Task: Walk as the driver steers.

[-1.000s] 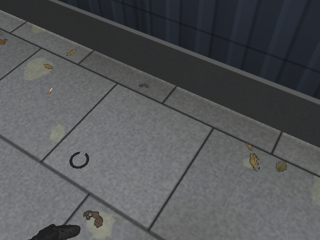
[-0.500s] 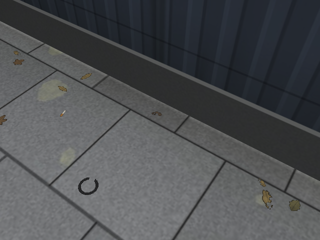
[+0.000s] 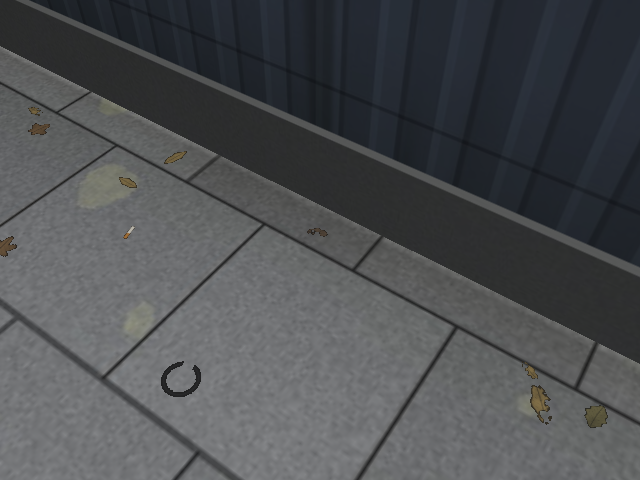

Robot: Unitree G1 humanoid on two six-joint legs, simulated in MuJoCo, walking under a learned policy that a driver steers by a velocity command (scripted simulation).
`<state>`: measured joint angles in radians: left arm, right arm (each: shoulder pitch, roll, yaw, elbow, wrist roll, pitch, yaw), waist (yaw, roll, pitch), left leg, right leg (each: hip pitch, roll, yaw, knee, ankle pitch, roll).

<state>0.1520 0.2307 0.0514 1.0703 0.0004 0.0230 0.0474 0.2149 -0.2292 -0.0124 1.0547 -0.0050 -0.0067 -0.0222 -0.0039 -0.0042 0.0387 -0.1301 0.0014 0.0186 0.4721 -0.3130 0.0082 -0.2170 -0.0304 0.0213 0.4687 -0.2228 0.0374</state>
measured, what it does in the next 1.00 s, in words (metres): walks ahead, turning left: left foot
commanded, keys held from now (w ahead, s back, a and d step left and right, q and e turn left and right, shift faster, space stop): no key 0.02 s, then w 0.28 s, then w+q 0.34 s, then q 0.36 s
